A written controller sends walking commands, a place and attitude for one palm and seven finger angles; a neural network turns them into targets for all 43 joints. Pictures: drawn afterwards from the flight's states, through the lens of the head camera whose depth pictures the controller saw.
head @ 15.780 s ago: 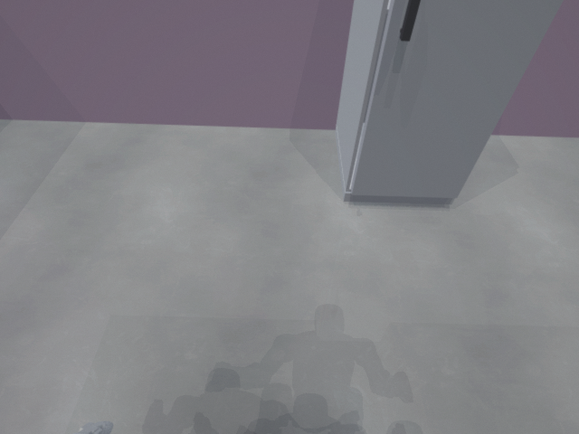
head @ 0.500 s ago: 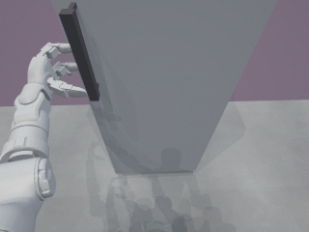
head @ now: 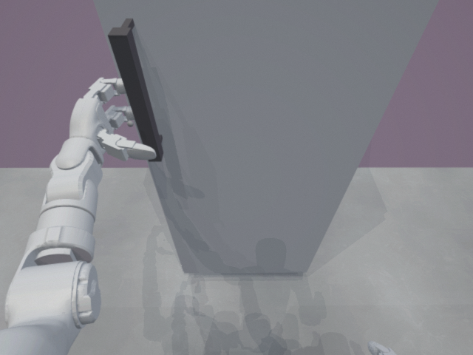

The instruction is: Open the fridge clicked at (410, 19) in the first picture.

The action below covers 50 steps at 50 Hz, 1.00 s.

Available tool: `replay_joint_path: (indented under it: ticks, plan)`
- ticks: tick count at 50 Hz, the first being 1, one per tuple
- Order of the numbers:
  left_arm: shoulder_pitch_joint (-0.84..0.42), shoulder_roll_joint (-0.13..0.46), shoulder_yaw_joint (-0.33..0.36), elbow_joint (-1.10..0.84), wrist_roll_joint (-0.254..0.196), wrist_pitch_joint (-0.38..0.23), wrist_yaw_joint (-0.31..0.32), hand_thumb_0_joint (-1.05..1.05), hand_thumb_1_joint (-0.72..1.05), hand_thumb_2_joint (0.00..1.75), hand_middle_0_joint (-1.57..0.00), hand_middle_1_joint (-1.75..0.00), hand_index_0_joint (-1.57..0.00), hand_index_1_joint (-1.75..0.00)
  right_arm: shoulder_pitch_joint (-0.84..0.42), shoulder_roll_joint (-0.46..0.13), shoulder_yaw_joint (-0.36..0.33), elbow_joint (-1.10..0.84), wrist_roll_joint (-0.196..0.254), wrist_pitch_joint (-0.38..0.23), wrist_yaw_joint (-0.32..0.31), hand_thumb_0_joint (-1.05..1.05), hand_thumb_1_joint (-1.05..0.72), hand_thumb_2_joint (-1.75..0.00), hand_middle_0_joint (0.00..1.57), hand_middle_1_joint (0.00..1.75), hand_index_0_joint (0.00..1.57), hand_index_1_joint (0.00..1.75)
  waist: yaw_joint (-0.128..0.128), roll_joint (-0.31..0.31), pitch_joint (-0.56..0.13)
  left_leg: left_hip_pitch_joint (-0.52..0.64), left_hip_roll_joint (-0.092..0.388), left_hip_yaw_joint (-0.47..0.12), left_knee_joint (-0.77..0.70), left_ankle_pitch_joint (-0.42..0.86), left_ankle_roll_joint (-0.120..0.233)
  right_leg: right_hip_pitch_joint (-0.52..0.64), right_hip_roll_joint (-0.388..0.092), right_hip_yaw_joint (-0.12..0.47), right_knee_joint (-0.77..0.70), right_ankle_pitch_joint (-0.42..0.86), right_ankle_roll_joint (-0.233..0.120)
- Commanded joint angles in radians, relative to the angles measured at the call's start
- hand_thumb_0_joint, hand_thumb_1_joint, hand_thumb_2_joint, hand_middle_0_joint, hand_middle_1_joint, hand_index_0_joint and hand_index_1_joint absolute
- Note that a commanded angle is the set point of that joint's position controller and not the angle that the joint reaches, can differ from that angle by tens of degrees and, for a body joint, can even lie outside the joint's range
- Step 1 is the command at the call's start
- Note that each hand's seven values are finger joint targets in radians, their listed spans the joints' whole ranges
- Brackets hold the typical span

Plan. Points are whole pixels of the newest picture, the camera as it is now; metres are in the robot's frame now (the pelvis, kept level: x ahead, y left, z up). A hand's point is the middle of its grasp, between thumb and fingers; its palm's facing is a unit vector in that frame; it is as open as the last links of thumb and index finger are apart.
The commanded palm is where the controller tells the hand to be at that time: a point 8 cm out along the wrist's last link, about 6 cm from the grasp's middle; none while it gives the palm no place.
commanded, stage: slide the fingers in behind the handle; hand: left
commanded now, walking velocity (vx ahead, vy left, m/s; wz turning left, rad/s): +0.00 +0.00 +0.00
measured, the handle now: (144, 98) +0.50 +0.17 +0.18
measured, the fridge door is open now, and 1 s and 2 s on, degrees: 0 0 0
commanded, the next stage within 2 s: grip the handle and tug to test in 0.98 s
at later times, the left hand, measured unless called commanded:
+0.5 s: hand (144, 124) +0.44 +0.16 +0.17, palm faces +0.02 -1.00 +0.01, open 14.0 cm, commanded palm +0.41 +0.22 +0.17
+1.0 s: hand (143, 124) +0.44 +0.17 +0.17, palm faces +0.02 -1.00 +0.01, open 14.0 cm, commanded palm +0.41 +0.22 +0.17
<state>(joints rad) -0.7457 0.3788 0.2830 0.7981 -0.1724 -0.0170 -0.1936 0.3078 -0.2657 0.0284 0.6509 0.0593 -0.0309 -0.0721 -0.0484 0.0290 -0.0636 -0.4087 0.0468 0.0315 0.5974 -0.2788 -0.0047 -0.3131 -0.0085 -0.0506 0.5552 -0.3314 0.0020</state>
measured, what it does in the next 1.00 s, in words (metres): stands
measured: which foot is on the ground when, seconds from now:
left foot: down 0.00-1.00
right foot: down 0.00-1.00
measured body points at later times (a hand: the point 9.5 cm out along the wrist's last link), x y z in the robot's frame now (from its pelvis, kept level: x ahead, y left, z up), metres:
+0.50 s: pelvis +0.00 -0.01 +0.00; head +0.01 -0.01 +0.45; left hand +0.43 +0.22 +0.17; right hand +0.08 -0.27 -0.11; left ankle +0.01 +0.12 -0.73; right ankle -0.03 -0.12 -0.73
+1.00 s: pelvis +0.00 +0.00 +0.00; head +0.01 -0.01 +0.45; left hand +0.43 +0.22 +0.17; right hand +0.09 -0.26 -0.11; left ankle +0.01 +0.12 -0.73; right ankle -0.03 -0.12 -0.73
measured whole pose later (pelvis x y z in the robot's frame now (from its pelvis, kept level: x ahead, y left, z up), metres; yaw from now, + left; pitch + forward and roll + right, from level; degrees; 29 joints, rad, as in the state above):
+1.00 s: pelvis +0.00 +0.00 +0.00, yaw +0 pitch +4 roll -1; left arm -0.72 0.33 0.26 0.77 -0.17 -0.02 -0.15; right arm 0.32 -0.26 0.02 0.68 0.06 -0.03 -0.07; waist -0.05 0.03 -0.06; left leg -0.38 0.05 0.04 0.57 -0.27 -0.01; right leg -0.29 -0.01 -0.04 0.54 -0.32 0.00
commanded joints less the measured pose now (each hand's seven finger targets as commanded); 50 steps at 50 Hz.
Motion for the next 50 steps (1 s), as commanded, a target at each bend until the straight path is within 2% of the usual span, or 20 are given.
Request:
replay_joint_path:
  ticks: [1,2,6,9,11,14,20,22,25,26,30,32,33,37,38,41,42,44,45,50]
  plan:
    - [-0.457,0.198,0.026,-0.247,-0.027,-0.07,0.002,0.0,-0.5,0.3,-0.3,-1.2,-0.3,-1.2,0.007,-0.139,-0.055,-0.107,0.004,-0.042,-0.015,0.0,-0.9,-0.9,0.2,0.3,0.2,0.3,-0.008,-0.013,-0.318,0.27,-0.032,-0.03,-0.031,0.323,0.045,0.023,0.036,0.006,-0.056,0.405,-0.018]
    - [-0.446,0.188,0.023,-0.253,-0.028,-0.064,0.002,0.0,-0.5,0.3,-0.3,-1.2,-0.3,-1.2,-0.003,-0.137,-0.056,-0.11,0.004,-0.041,-0.014,0.0,-0.9,-0.9,0.2,0.3,0.2,0.3,-0.002,0.012,-0.317,0.268,-0.035,-0.025,-0.034,0.319,0.044,0.021,0.034,0.01,-0.056,0.412,-0.017]
    - [-0.459,0.197,0.024,-0.242,-0.019,-0.053,0.02,0.0,-0.5,0.3,-0.3,-1.2,-0.3,-1.2,-0.004,-0.139,-0.053,-0.106,0.004,-0.035,-0.016,0.0,-0.9,-0.9,0.2,0.3,0.2,0.3,-0.007,-0.007,-0.283,0.247,-0.036,-0.027,-0.044,0.279,0.046,0.018,0.033,0.007,-0.067,0.371,-0.017]
    - [-0.471,0.186,0.026,-0.259,-0.02,-0.056,0.029,0.0,-0.5,0.3,-0.3,-1.2,-0.3,-1.2,-0.01,-0.134,-0.054,-0.105,0.001,-0.037,-0.015,0.0,-0.9,-0.9,0.2,0.3,0.2,0.3,-0.003,-0.004,-0.307,0.263,-0.037,-0.026,-0.046,0.289,0.046,0.026,0.033,0.013,-0.067,0.391,-0.017]
    - [-0.468,0.229,0.054,-0.246,-0.018,-0.065,0.032,0.0,-0.5,0.3,-0.3,-1.2,-0.3,-1.2,-0.002,-0.139,-0.052,-0.1,0.0,-0.034,-0.018,0.0,-0.9,-0.9,0.2,0.3,0.2,0.3,-0.002,-0.034,-0.296,0.237,-0.038,-0.024,-0.049,0.276,0.048,0.051,0.03,0.013,-0.07,0.388,-0.014]
    - [-0.48,0.201,0.032,-0.27,-0.012,-0.075,0.031,0.0,-0.5,0.3,-0.3,-1.2,-0.3,-1.2,-0.015,-0.131,-0.053,-0.103,0.001,-0.036,-0.017,0.0,-0.9,-0.9,0.2,0.3,0.2,0.3,-0.001,0.01,-0.31,0.256,-0.039,-0.019,-0.05,0.282,0.046,0.045,0.03,0.018,-0.069,0.397,-0.016]
    - [-0.498,0.166,0.001,-0.212,-0.02,-0.059,0.027,0.0,-0.5,0.3,-0.3,-1.2,-0.3,-1.2,-0.013,-0.132,-0.053,-0.092,0.006,-0.037,-0.019,0.0,-0.9,-0.9,0.2,0.3,0.2,0.3,-0.017,-0.01,-0.257,0.234,-0.038,-0.018,-0.057,0.222,0.047,0.008,0.03,0.019,-0.086,0.345,-0.011]
    - [-0.509,0.205,0.035,-0.228,-0.018,-0.071,0.036,0.0,-0.5,0.3,-0.3,-1.2,-0.3,-1.2,-0.006,-0.137,-0.056,-0.091,0.002,-0.041,-0.02,0.0,-0.9,-0.9,0.2,0.3,0.2,0.3,-0.008,-0.025,-0.294,0.243,-0.039,-0.021,-0.057,0.235,0.05,0.028,0.03,0.021,-0.082,0.35,-0.011]
    - [-0.51,0.147,-0.006,-0.245,-0.015,-0.083,0.04,0.0,-0.5,0.3,-0.3,-1.2,-0.3,-1.2,-0.009,-0.127,-0.054,-0.095,0.001,-0.047,-0.015,0.0,-0.9,-0.9,0.2,0.3,0.2,0.3,-0.007,0.017,-0.311,0.261,-0.04,-0.02,-0.055,0.251,0.045,0.025,0.031,0.018,-0.076,0.359,-0.015]
    - [-0.479,0.194,0.038,-0.221,-0.015,-0.088,0.047,0.0,-0.5,0.3,-0.3,-1.2,-0.3,-1.2,0.004,-0.134,-0.058,-0.088,-0.002,-0.046,-0.016,0.0,-0.9,-0.9,0.2,0.3,0.2,0.3,-0.004,-0.045,-0.316,0.248,-0.038,-0.021,-0.051,0.26,0.05,0.046,0.033,0.015,-0.074,0.371,-0.013]
    - [-0.475,0.163,0.012,-0.217,-0.007,-0.081,0.046,0.0,-0.5,0.3,-0.3,-1.2,-0.3,-1.2,-0.006,-0.13,-0.056,-0.093,0.001,-0.044,-0.012,0.0,-0.9,-0.9,0.2,0.3,0.2,0.3,-0.003,-0.014,-0.292,0.242,-0.039,-0.013,-0.058,0.253,0.047,0.032,0.032,0.018,-0.075,0.373,-0.013]
    - [-0.463,0.221,0.054,-0.188,-0.006,-0.076,0.049,0.0,-0.5,0.3,-0.3,-1.2,-0.3,-1.2,-0.004,-0.137,-0.053,-0.091,0.0,-0.039,-0.015,0.0,-0.9,-0.9,0.2,0.3,0.2,0.3,0.002,-0.03,-0.273,0.211,-0.039,-0.011,-0.062,0.232,0.049,0.045,0.028,0.024,-0.081,0.364,-0.01]
    - [-0.501,0.204,0.035,-0.2,-0.006,-0.076,0.047,0.0,-0.5,0.3,-0.3,-1.2,-0.3,-1.2,-0.002,-0.136,-0.053,-0.092,0.0,-0.038,-0.016,0.0,-0.9,-0.9,0.2,0.3,0.2,0.3,-0.012,-0.045,-0.273,0.215,-0.039,-0.011,-0.063,0.228,0.051,0.038,0.029,0.024,-0.083,0.364,-0.007]
    - [-0.531,0.212,0.038,-0.239,-0.001,-0.102,0.049,0.0,-0.5,0.3,-0.3,-1.2,-0.3,-1.2,0.0,-0.133,-0.057,-0.09,-0.001,-0.043,-0.016,0.0,-0.9,-0.9,0.2,0.3,0.2,0.3,-0.007,0.015,-0.325,0.259,-0.037,-0.017,-0.054,0.261,0.047,0.038,0.031,0.023,-0.073,0.371,-0.015]
    - [-0.523,0.174,0.014,-0.243,-0.006,-0.103,0.045,0.0,-0.5,0.3,-0.3,-1.2,-0.3,-1.2,-0.002,-0.128,-0.056,-0.093,-0.001,-0.047,-0.013,0.0,-0.9,-0.9,0.2,0.3,0.2,0.3,-0.006,0.031,-0.328,0.268,-0.039,-0.016,-0.053,0.273,0.046,0.036,0.032,0.022,-0.071,0.382,-0.016]
    - [-0.459,0.18,0.029,-0.223,-0.016,-0.1,0.037,0.0,-0.5,0.3,-0.3,-1.2,-0.3,-1.2,0.013,-0.136,-0.06,-0.09,-0.003,-0.048,-0.011,0.0,-0.9,-0.9,0.2,0.3,0.2,0.3,0.0,-0.031,-0.337,0.259,-0.038,-0.016,-0.05,0.298,0.048,0.06,0.036,0.014,-0.067,0.41,-0.015]
    - [-0.441,0.188,0.037,-0.225,-0.012,-0.094,0.035,0.0,-0.5,0.3,-0.3,-1.2,-0.3,-1.2,0.001,-0.134,-0.06,-0.092,0.0,-0.045,-0.01,0.0,-0.9,-0.9,0.2,0.3,0.2,0.3,0.01,-0.002,-0.327,0.258,-0.035,-0.013,-0.052,0.305,0.045,0.055,0.034,0.015,-0.063,0.417,-0.017]
    - [-0.466,0.145,-0.001,-0.235,-0.012,-0.078,0.034,0.0,-0.5,0.3,-0.3,-1.2,-0.3,-1.2,-0.002,-0.131,-0.059,-0.093,0.002,-0.046,-0.008,0.0,-0.9,-0.9,0.2,0.3,0.2,0.3,-0.003,-0.002,-0.301,0.261,-0.034,-0.017,-0.054,0.294,0.044,0.031,0.035,0.01,-0.068,0.4,-0.016]
    - [-0.446,0.175,0.029,-0.243,-0.012,-0.073,0.037,0.0,-0.5,0.3,-0.3,-1.2,-0.3,-1.2,0.001,-0.133,-0.061,-0.094,0.001,-0.044,-0.007,0.0,-0.9,-0.9,0.2,0.3,0.2,0.3,0.008,0.0,-0.309,0.258,-0.034,-0.017,-0.054,0.302,0.044,0.042,0.035,0.013,-0.068,0.406,-0.018]
    - [-0.476,0.162,0.02,-0.277,-0.014,-0.06,0.051,0.0,-0.5,0.3,-0.3,-1.2,-0.3,-1.2,-0.009,-0.13,-0.058,-0.095,0.0,-0.041,-0.009,0.0,-0.9,-0.9,0.2,0.3,0.2,0.3,-0.003,-0.006,-0.291,0.266,-0.034,-0.021,-0.058,0.285,0.045,0.027,0.036,0.012,-0.077,0.383,-0.016]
